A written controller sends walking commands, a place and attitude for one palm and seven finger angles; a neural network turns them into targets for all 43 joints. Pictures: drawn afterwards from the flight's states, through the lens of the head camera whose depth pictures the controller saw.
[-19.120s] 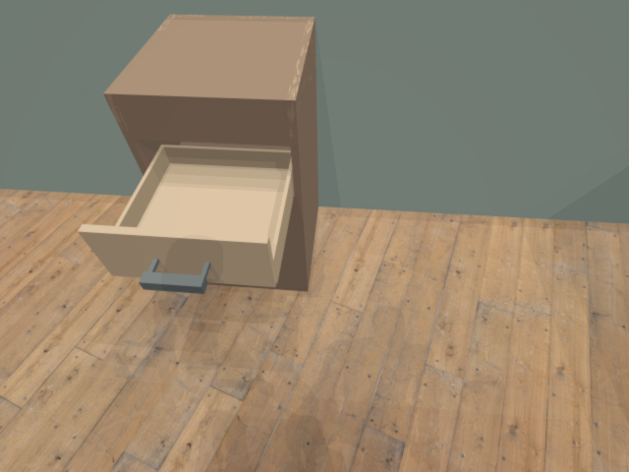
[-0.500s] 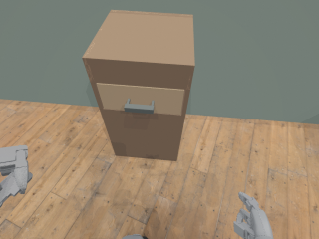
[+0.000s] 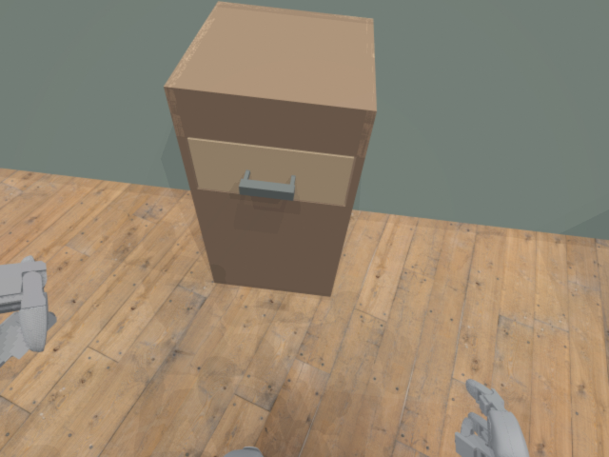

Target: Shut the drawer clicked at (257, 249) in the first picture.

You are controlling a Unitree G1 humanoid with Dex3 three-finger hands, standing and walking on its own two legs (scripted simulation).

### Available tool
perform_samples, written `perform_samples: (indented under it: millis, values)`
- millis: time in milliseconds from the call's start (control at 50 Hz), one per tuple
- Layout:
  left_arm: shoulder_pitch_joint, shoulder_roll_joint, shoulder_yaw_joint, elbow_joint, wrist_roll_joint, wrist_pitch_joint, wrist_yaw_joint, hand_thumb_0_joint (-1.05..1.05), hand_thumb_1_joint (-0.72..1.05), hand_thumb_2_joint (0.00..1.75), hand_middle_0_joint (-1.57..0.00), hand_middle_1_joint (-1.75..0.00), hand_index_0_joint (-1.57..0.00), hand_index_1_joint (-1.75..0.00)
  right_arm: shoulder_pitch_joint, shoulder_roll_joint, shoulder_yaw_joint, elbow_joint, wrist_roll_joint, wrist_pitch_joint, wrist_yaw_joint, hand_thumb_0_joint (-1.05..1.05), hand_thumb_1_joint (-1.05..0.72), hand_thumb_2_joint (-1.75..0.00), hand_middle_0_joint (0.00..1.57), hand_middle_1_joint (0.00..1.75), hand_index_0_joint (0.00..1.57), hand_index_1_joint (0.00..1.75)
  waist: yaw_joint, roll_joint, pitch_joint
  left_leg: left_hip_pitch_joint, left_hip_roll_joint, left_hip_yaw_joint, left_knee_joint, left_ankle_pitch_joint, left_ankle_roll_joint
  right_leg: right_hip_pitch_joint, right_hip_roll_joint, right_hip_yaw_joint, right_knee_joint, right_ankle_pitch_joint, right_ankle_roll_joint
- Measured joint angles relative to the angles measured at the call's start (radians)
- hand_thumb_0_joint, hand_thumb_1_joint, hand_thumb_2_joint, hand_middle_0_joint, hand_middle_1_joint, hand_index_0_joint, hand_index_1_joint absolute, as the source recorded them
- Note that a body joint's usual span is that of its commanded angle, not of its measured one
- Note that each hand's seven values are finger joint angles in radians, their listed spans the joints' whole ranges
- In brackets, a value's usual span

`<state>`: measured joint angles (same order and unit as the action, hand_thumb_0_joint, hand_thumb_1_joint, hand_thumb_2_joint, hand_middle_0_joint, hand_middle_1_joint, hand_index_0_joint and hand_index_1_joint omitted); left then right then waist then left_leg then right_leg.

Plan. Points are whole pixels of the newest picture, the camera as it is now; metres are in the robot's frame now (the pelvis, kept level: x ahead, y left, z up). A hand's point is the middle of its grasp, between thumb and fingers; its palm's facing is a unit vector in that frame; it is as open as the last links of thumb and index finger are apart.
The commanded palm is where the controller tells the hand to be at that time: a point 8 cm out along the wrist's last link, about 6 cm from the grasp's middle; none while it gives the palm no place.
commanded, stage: step back with the hand held close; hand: left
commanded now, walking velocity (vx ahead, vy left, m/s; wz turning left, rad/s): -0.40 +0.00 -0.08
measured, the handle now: (268, 183) +0.72 +0.10 -0.17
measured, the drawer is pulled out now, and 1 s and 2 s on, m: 0.00 0.00 0.00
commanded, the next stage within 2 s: stop stepping back and stand still in 0.22 s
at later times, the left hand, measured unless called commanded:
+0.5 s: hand (44, 436) +0.12 +0.20 +0.17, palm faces +0.20 -0.85 -0.49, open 3.2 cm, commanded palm +0.07 +0.25 +0.19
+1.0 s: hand out of the picture +0.10 +0.22 +0.18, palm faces +0.30 -0.85 -0.43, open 3.3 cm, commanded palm +0.03 +0.27 +0.19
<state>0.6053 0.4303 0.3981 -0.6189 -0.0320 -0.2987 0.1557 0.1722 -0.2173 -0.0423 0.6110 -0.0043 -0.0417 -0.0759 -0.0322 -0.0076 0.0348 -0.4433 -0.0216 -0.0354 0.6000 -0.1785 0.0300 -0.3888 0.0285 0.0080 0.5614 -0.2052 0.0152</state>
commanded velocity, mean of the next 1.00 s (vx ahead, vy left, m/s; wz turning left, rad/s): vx -0.02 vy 0.01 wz -0.01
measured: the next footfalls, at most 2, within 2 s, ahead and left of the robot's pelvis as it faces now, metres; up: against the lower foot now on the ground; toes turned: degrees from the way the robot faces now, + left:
right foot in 0.30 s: -0.10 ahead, -0.10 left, +0.00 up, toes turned -6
left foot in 0.46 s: -0.01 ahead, +0.09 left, +0.00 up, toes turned -5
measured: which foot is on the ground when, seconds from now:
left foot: down 0.00-0.34, up 0.36-0.44, down 0.46-1.00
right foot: down 0.00-0.00, up 0.02-0.28, down 0.30-1.00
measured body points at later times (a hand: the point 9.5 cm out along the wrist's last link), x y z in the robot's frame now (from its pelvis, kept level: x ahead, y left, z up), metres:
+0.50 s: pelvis -0.09 -0.02 +0.01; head -0.08 -0.01 +0.46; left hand +0.11 +0.24 +0.20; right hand +0.03 -0.28 -0.08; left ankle -0.03 +0.08 -0.73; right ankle -0.17 -0.13 -0.72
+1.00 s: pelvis -0.12 +0.00 +0.01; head -0.12 +0.01 +0.46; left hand +0.08 +0.27 +0.20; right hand +0.02 -0.22 -0.07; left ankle -0.03 +0.08 -0.72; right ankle -0.16 -0.09 -0.72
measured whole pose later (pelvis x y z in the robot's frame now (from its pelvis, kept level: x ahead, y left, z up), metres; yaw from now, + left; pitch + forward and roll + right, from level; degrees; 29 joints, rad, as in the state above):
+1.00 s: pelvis -0.12 +0.00 +0.01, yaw -5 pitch -1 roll -1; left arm 0.60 0.39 0.37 -0.56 -0.04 -0.18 0.15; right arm 0.24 -0.14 0.05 0.60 -0.02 -0.11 -0.07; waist -0.03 -0.02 0.00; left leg -0.34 -0.03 0.01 0.47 -0.13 0.04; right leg -0.18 0.04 -0.03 0.55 -0.45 -0.03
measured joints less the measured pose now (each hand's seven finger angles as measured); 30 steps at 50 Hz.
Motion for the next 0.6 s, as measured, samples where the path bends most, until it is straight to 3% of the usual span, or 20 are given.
perform_samples:
  millis: [60, 120, 220, 300, 340, 420, 460, 500, 600]
  values:
    - [-0.021, 0.017, 0.021, 0.027, 0.008, 0.004, -0.011, 0.01, 0.88, 0.89, -1.41, -1.60, -1.41, -1.60, -0.009, 0.018, 0.006, -0.004, -0.007, -0.016, -0.005, 0.02, -0.90, -0.90, 0.20, 0.30, 0.21, 0.30, 0.006, -0.012, 0.015, -0.005, 0.002, 0.008, -0.023, 0.023, 0.017, -0.038, 0.028, 0.033, 0.167, -0.107, -0.001]
    - [-0.012, 0.018, 0.031, 0.012, 0.003, 0.016, -0.010, 0.01, 0.88, 0.89, -1.41, -1.60, -1.41, -1.60, 0.005, 0.036, 0.016, -0.015, -0.017, -0.053, 0.006, 0.02, -0.90, -0.90, 0.20, 0.30, 0.20, 0.30, 0.013, 0.000, -0.002, -0.014, 0.026, -0.001, -0.078, 0.059, 0.014, -0.021, 0.058, 0.028, 0.285, -0.219, -0.008]
    - [0.018, 0.016, 0.019, -0.041, -0.014, 0.004, -0.013, 0.01, 0.88, 0.90, -1.41, -1.60, -1.41, -1.60, -0.003, 0.057, 0.042, -0.006, -0.035, -0.097, 0.033, 0.01, -0.90, -0.90, 0.20, 0.30, 0.21, 0.30, 0.038, -0.009, -0.027, -0.031, 0.057, 0.031, -0.171, 0.135, -0.001, 0.116, 0.033, 0.009, 0.112, -0.274, -0.018]
    - [0.008, 0.052, 0.028, -0.047, -0.027, -0.003, -0.035, 0.01, 0.88, 0.90, -1.41, -1.60, -1.41, -1.60, -0.043, 0.066, 0.053, -0.013, -0.043, -0.081, 0.044, 0.01, -0.90, -0.89, 0.20, 0.30, 0.21, 0.30, 0.043, -0.021, -0.013, -0.066, 0.065, 0.066, -0.186, 0.183, -0.019, 0.221, 0.003, -0.001, -0.119, -0.144, -0.027]
    - [-0.003, 0.051, 0.016, -0.032, -0.031, -0.008, -0.050, 0.01, 0.88, 0.89, -1.41, -1.60, -1.41, -1.60, -0.061, 0.052, 0.051, -0.008, -0.033, -0.055, 0.043, 0.01, -0.90, -0.89, 0.20, 0.30, 0.21, 0.30, 0.034, 0.020, 0.009, -0.083, 0.091, 0.048, -0.148, 0.148, -0.031, 0.221, 0.032, -0.011, -0.124, -0.121, -0.030]
    - [0.072, 0.038, 0.002, -0.021, -0.043, 0.018, -0.046, 0.01, 0.88, 0.89, -1.41, -1.60, -1.41, -1.60, -0.003, 0.037, 0.043, -0.003, 0.002, -0.002, 0.032, 0.01, -0.90, -0.89, 0.20, 0.30, 0.21, 0.30, 0.019, 0.000, -0.038, -0.060, 0.044, 0.047, 0.044, -0.021, -0.040, 0.208, 0.012, 0.012, -0.092, -0.144, -0.031]
    - [0.110, 0.019, -0.003, -0.008, -0.040, 0.044, -0.035, 0.01, 0.88, 0.89, -1.41, -1.60, -1.41, -1.60, 0.041, 0.014, 0.039, -0.014, 0.012, 0.007, 0.018, 0.01, -0.90, -0.89, 0.20, 0.30, 0.21, 0.30, 0.008, 0.008, -0.071, 0.027, 0.036, 0.052, -0.024, 0.018, -0.021, 0.208, 0.012, 0.016, -0.077, -0.153, -0.026]
    - [0.094, 0.012, -0.015, 0.026, -0.035, 0.064, -0.027, 0.01, 0.88, 0.89, -1.41, -1.60, -1.41, -1.60, 0.066, -0.001, 0.028, -0.008, 0.021, 0.000, 0.002, 0.01, -0.90, -0.90, 0.20, 0.30, 0.21, 0.30, -0.005, 0.002, -0.072, 0.064, 0.017, 0.044, -0.076, -0.028, -0.001, 0.213, -0.003, 0.005, -0.063, -0.161, -0.019]
    - [0.060, -0.010, -0.030, 0.073, -0.025, 0.092, -0.021, 0.01, 0.88, 0.89, -1.41, -1.60, -1.41, -1.60, 0.088, -0.025, 0.028, -0.007, 0.021, -0.024, -0.010, 0.02, -0.90, -0.90, 0.20, 0.30, 0.20, 0.30, -0.007, -0.004, -0.048, 0.092, 0.010, 0.037, -0.111, 0.034, -0.004, 0.238, -0.010, -0.005, -0.082, -0.131, -0.016]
